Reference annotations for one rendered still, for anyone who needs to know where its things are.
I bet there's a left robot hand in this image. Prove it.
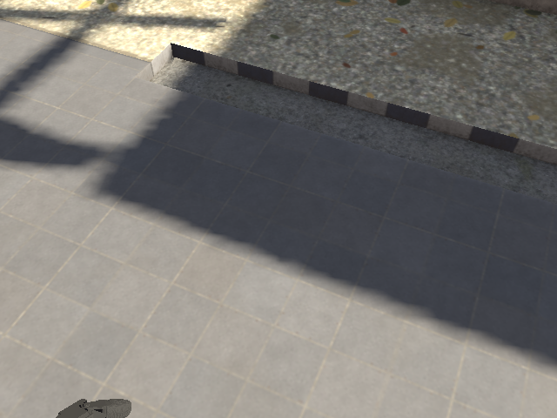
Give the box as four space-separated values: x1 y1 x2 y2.
56 399 131 418

